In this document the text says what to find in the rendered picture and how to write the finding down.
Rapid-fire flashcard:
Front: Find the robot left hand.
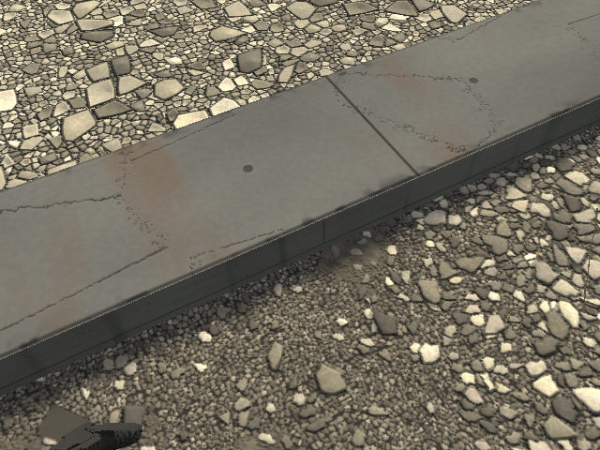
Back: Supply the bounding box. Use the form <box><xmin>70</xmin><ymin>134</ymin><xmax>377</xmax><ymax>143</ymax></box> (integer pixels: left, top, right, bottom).
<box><xmin>49</xmin><ymin>422</ymin><xmax>143</xmax><ymax>450</ymax></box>

